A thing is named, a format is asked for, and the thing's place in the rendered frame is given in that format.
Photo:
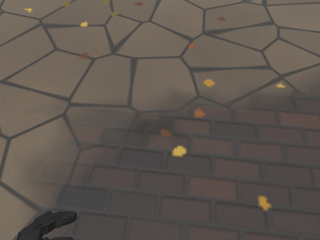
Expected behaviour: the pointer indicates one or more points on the left robot hand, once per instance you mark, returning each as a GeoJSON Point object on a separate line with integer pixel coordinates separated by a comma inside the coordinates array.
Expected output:
{"type": "Point", "coordinates": [45, 223]}

